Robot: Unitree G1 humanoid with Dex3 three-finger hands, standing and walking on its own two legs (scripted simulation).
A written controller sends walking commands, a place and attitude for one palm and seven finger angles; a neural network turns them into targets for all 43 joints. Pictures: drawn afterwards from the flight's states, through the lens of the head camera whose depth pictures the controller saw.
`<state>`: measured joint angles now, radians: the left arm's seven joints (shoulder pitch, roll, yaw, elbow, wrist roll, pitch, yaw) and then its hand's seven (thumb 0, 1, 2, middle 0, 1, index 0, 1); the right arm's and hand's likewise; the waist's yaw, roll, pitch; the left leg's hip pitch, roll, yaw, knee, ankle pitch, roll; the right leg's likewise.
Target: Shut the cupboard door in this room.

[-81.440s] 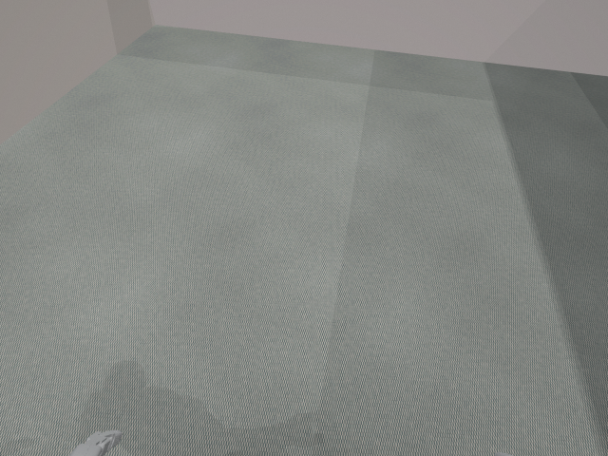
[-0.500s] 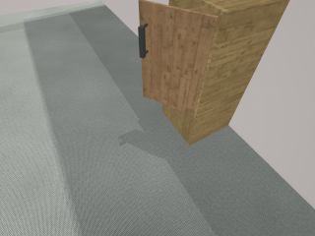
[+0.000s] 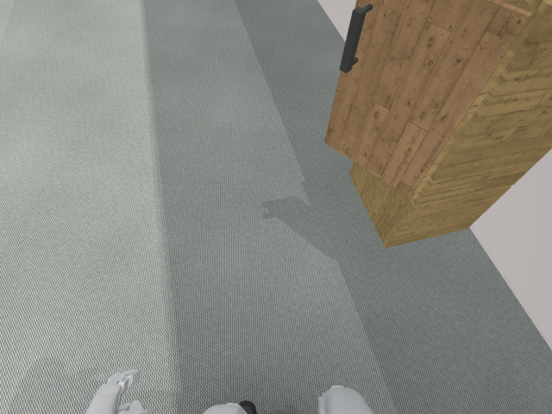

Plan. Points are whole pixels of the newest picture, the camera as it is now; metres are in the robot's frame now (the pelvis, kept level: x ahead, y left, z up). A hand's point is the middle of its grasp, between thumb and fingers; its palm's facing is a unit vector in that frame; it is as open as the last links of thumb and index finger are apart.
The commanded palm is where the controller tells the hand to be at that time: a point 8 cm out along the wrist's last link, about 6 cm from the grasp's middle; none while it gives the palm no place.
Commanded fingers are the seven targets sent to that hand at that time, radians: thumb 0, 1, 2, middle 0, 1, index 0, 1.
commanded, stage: walk to a spot facing it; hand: left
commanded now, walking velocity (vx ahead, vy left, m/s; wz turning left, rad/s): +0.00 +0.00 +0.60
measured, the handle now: (356, 39) +0.96 -0.18 +0.00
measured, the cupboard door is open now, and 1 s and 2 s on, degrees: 33 33 33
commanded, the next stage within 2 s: turn to face it in 1.48 s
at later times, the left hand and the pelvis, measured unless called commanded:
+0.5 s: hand out of the picture +0.00 +0.14 -0.16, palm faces +0.35 -0.89 -0.28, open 7.4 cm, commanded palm none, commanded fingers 0.00 0.90 0.90 -0.20 -0.30 -0.20 -0.30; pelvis +0.02 -0.07 +0.00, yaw +22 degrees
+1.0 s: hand out of the picture +0.12 +0.23 -0.15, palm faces +0.54 -0.81 -0.24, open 7.4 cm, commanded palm none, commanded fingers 0.00 0.90 0.90 -0.20 -0.30 -0.20 -0.30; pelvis +0.13 -0.01 -0.01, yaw +35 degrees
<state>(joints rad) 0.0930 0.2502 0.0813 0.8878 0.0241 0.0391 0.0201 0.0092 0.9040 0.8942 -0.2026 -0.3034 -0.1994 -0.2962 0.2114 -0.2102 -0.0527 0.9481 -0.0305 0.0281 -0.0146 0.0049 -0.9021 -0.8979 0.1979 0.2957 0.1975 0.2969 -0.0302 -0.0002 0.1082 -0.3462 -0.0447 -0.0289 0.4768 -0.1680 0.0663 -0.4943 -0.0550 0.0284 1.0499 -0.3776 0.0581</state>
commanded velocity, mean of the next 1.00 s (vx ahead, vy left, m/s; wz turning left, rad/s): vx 0.19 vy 0.00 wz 0.56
